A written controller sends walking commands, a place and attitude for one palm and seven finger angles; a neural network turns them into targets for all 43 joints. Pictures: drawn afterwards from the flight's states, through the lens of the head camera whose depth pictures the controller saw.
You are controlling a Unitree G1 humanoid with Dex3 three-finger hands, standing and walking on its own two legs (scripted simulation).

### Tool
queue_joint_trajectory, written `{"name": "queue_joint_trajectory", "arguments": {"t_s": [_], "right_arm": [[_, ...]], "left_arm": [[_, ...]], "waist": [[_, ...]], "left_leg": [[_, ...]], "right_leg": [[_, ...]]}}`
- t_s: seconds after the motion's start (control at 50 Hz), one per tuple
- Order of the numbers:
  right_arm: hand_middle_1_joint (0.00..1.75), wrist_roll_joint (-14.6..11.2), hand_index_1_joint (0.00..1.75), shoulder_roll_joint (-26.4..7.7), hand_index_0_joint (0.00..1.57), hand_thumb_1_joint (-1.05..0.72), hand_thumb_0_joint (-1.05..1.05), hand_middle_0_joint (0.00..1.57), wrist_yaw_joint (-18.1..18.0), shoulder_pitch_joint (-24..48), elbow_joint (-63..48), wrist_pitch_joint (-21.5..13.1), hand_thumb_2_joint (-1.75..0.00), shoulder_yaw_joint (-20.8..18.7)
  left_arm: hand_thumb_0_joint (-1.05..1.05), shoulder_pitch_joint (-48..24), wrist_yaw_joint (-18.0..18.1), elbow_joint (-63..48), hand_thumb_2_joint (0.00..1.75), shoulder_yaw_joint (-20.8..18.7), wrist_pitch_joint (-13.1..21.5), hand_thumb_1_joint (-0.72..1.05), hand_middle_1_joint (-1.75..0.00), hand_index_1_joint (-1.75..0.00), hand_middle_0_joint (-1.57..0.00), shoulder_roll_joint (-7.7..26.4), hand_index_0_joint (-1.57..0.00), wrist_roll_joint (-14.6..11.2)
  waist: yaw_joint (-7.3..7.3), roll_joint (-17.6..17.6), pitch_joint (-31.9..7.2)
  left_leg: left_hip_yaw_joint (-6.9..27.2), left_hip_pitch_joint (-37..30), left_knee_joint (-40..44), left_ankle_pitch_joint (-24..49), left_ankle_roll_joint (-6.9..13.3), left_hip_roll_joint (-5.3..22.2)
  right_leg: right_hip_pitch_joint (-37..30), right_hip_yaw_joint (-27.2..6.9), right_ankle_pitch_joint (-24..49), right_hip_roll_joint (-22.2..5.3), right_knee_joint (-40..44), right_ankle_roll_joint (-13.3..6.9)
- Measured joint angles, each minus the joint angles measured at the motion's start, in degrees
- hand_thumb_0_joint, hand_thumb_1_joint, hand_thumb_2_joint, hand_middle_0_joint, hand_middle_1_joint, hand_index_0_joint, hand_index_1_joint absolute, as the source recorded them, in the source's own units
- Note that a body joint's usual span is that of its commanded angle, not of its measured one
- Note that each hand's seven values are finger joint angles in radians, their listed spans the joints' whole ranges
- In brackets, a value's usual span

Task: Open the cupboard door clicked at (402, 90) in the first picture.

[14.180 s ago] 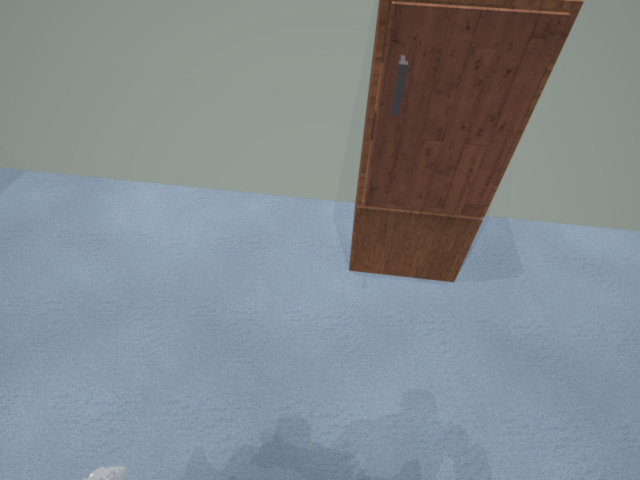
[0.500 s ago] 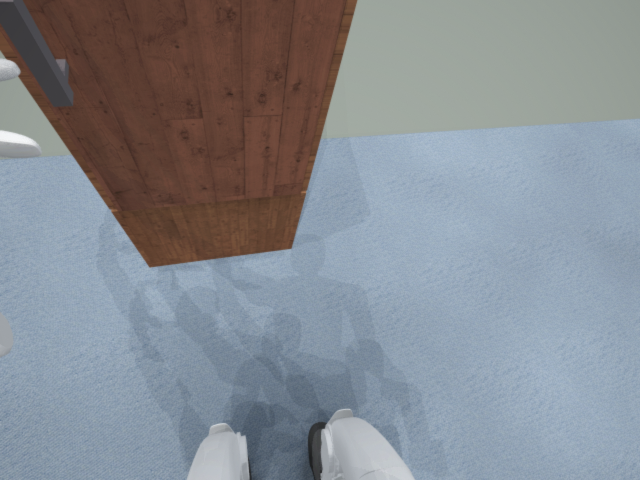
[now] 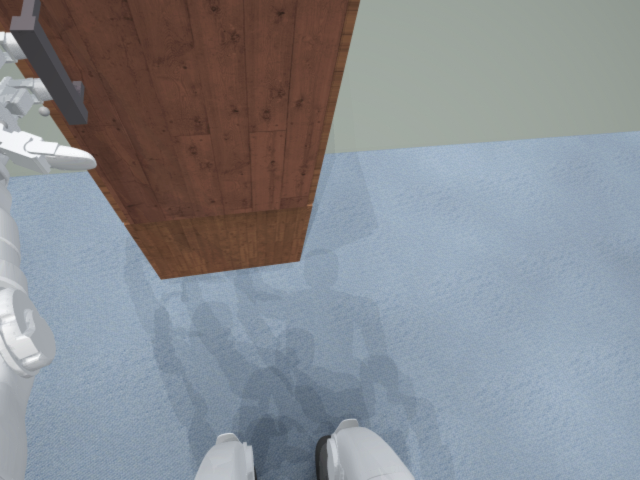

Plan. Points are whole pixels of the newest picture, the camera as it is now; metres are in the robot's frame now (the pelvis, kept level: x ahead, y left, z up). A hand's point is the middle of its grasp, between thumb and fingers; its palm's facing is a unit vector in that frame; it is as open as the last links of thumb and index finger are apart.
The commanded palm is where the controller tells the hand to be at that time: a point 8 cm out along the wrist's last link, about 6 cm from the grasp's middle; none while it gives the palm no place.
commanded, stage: slide the fingers in behind the handle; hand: left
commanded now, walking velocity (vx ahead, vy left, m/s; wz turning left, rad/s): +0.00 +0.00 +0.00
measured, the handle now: (56, 64) +0.58 +0.26 +0.10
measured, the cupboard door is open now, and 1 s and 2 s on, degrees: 0 0 2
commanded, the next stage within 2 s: close the thumb around the handle in 0.86 s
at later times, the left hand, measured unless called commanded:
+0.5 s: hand (77, 108) +0.52 +0.23 +0.09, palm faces +0.09 -1.00 -0.01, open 14.0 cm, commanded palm +0.50 +0.27 +0.09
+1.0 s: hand (79, 107) +0.53 +0.23 +0.09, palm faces +0.09 -1.00 -0.01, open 14.0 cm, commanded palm +0.51 +0.27 +0.09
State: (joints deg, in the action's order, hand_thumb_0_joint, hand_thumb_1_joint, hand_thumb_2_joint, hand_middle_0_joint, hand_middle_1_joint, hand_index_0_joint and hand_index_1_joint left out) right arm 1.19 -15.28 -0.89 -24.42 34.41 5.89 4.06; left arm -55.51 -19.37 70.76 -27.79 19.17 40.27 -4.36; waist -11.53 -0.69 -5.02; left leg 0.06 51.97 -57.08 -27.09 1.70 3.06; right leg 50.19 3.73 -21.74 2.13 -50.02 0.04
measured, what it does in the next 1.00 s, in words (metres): stands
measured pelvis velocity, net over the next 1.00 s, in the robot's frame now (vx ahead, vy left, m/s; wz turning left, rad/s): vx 0.00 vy -0.01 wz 0.00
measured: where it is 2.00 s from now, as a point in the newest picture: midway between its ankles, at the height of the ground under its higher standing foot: outside the picture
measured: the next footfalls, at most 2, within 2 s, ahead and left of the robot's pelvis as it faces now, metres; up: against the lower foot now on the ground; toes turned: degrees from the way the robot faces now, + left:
none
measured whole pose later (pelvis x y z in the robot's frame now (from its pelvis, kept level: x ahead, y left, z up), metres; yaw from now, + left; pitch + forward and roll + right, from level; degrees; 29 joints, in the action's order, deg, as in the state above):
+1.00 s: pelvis +0.00 -0.01 +0.00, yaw +0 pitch +22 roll -4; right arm 1.6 -15.3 -0.4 -24.9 35.4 4.7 3.3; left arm -56.8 -14.5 71.3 -25.6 20.3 36.8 -3.7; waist -11.8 -1.0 -5.1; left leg 0.1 52.1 -57.0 -27.0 1.4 2.9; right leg 50.7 3.7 -22.1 2.1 -50.8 -0.3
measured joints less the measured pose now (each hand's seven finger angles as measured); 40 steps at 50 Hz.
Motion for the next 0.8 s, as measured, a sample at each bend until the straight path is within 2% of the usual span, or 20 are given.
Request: {"name": "queue_joint_trajectory", "arguments": {"t_s": [0.18, 0.42, 0.5, 0.8], "right_arm": [[0.30, 0.11, 0.30, -0.23, 0.20, -0.90, 0.00, 0.21, 0.20, 0.03, 0.23, -0.25, -0.90, -0.57], [0.30, 0.07, 0.30, -0.03, 0.20, -0.90, 0.00, 0.21, 0.39, -0.46, 0.26, -0.58, -0.90, -0.64], [0.30, 0.13, 0.30, 0.07, 0.20, -0.90, 0.00, 0.21, 0.53, -0.72, 0.57, -0.76, -0.90, -0.80], [0.30, 0.39, 0.30, -0.09, 0.20, -0.90, 0.00, 0.21, 0.44, -0.50, 1.20, -1.31, -0.90, -0.74]], "left_arm": [[-0.01, 0.14, 1.64, -0.74, 0.30, 1.00, 0.47, -0.50, -1.19, -1.20, -0.29, -1.95, -0.30, -0.10], [-0.01, -0.02, 3.36, -0.17, 0.30, 1.16, 0.65, -0.50, -1.20, -1.20, -0.29, -2.77, -0.30, 0.56], [-0.01, 0.24, 4.02, -0.59, 0.30, 1.31, 1.07, -0.50, -1.20, -1.20, -0.29, -3.53, -0.30, 0.05], [-0.01, -1.69, 4.87, 0.96, 0.30, 2.44, 1.12, -0.50, -1.20, -1.20, -0.30, -3.39, -0.29, 0.66]], "waist": [[0.08, -0.11, -0.16], [-0.31, -0.23, -0.02], [-0.14, -0.29, -0.18], [-0.22, -0.34, -0.03]], "left_leg": [[0.00, -0.33, 0.21, 0.07, -0.25, 0.03], [-0.16, -0.65, 0.43, 0.17, -0.45, 0.17], [-0.23, -0.69, 0.53, 0.21, -0.50, 0.13], [0.15, 0.18, 0.06, 0.24, -0.44, -0.20]], "right_leg": [[-0.13, -0.02, -0.13, 0.04, -0.17, -0.25], [-0.16, -0.20, -0.16, 0.18, -0.36, -0.49], [-0.12, -0.27, -0.18, 0.15, -0.40, -0.51], [0.57, 0.08, -0.35, -0.16, -0.90, -0.47]]}}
